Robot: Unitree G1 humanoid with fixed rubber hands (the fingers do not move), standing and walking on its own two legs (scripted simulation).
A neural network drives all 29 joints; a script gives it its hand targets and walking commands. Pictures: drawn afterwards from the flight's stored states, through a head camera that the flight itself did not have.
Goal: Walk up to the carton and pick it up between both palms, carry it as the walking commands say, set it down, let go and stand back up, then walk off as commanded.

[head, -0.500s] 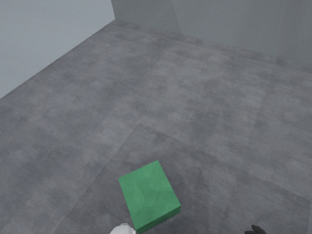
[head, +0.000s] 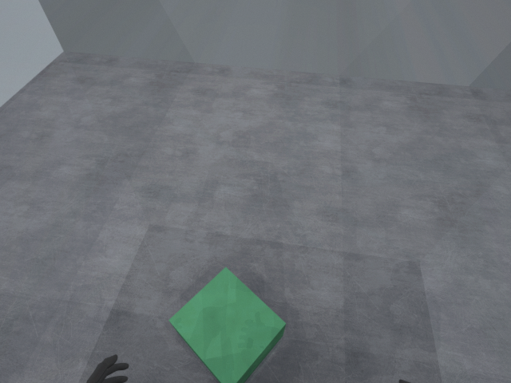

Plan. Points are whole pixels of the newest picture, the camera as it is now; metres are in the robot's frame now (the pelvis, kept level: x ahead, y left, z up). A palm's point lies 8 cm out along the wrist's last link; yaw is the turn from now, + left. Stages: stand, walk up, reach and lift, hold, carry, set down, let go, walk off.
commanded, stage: walk off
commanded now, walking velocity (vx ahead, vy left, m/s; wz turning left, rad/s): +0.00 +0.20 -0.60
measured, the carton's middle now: (228, 328) +0.39 +0.09 -0.68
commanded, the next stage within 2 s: stand in 1.54 s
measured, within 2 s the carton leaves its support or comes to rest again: neither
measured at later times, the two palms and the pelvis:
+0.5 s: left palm out of the picture +0.08 +0.45 -0.12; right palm out of the picture +0.09 -0.13 -0.11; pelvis +0.01 +0.15 +0.00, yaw -6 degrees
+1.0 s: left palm out of the picture +0.07 +0.56 -0.09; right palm out of the picture +0.04 +0.03 -0.13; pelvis +0.02 +0.29 +0.02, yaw -7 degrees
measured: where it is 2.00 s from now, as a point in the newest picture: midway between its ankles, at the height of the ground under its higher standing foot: outside the picture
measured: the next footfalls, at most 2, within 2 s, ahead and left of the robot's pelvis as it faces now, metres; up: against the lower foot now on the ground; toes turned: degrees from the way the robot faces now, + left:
right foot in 0.04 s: +0.01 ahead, -0.07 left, +0.00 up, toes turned -7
left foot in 0.48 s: +0.09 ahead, +0.29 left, +0.00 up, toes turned -1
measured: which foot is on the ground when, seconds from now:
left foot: down 0.00-0.04, up 0.06-0.46, down 0.48-0.82, up 0.84-1.00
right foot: up 0.00-0.02, down 0.04-0.48, up 0.50-0.80, down 0.82-1.00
